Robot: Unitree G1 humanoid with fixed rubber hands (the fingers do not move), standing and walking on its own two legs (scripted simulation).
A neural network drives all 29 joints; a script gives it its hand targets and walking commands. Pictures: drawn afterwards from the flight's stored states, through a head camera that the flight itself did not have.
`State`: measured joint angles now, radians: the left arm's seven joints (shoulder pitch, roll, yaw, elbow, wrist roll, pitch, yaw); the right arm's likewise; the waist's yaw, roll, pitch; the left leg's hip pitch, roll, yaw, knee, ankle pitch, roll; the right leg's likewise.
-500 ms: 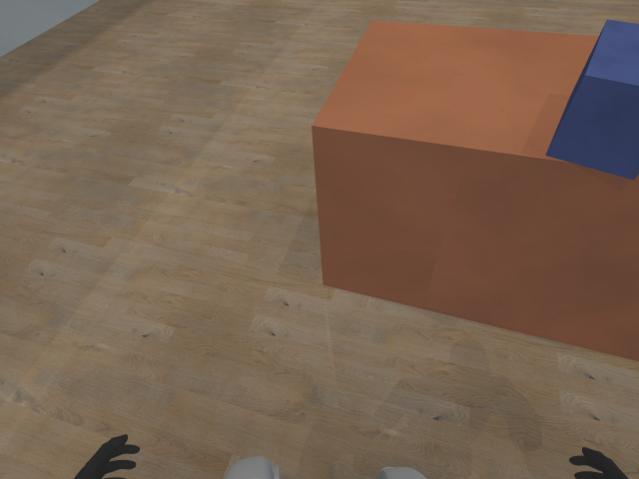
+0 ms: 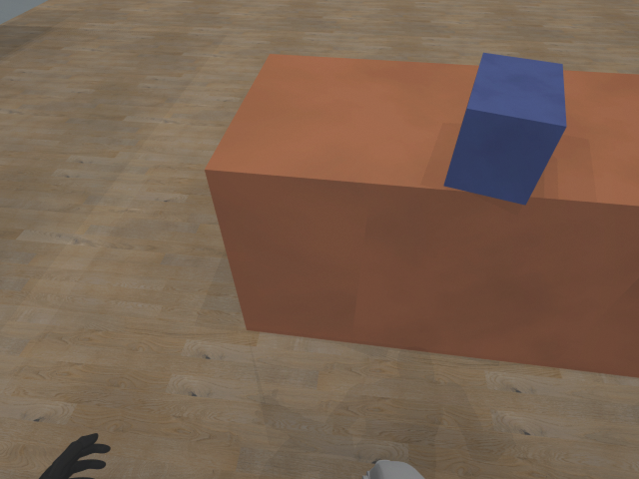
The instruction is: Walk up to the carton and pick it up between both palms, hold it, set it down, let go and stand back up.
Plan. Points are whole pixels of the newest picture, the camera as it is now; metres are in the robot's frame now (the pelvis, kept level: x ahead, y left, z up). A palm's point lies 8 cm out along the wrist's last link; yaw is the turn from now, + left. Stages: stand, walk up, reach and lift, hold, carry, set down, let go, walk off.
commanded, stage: walk up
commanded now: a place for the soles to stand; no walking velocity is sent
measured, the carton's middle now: (503, 124) +0.77 -0.38 +0.05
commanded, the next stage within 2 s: none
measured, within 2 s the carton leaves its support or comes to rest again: neither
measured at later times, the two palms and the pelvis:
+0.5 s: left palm (131, 410) +0.23 +0.28 -0.07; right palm out of the picture +0.11 -0.38 -0.04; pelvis +0.09 -0.04 +0.01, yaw -6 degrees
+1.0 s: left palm (227, 360) +0.31 +0.16 -0.08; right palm out of the picture +0.21 -0.47 -0.05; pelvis +0.17 -0.13 +0.01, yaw -8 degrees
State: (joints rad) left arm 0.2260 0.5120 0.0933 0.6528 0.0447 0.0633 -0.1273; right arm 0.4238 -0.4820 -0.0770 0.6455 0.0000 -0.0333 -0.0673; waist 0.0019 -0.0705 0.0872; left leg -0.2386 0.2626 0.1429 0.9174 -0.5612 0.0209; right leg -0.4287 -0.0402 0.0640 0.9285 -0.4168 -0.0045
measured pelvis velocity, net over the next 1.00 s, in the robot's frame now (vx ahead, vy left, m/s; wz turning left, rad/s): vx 0.17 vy -0.13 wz -0.14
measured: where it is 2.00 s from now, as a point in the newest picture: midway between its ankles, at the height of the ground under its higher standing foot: outside the picture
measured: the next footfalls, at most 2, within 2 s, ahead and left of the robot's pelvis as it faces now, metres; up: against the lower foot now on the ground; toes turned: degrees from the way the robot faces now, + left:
left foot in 0.32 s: +0.20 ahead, +0.15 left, +0.00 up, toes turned +3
right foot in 0.64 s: +0.20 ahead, -0.23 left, +0.00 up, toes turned -5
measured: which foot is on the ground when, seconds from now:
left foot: up 0.00-0.30, down 0.32-0.62, up 0.64-0.90, down 0.92-1.00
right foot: down 0.00-0.34, up 0.36-0.62, down 0.64-0.94, up 0.96-1.00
